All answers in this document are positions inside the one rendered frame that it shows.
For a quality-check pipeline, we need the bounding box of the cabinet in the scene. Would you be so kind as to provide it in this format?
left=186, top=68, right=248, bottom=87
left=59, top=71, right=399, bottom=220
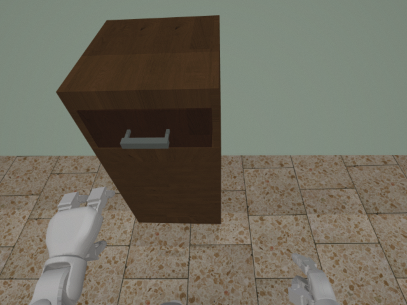
left=56, top=15, right=221, bottom=224

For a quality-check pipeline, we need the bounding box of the drawer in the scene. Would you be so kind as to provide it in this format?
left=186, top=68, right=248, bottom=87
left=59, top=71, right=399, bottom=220
left=77, top=108, right=212, bottom=147

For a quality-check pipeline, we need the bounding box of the robot right hand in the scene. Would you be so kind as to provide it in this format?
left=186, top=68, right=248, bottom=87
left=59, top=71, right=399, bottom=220
left=288, top=253, right=336, bottom=305

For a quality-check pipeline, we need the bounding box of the robot left forearm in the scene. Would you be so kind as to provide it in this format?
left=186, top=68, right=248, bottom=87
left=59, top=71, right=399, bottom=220
left=29, top=255, right=87, bottom=305

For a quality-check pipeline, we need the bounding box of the handle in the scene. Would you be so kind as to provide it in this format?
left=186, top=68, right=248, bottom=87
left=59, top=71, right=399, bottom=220
left=120, top=129, right=170, bottom=149

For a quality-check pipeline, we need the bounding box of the robot left hand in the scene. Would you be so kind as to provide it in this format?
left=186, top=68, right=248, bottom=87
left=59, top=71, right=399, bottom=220
left=46, top=186, right=115, bottom=261

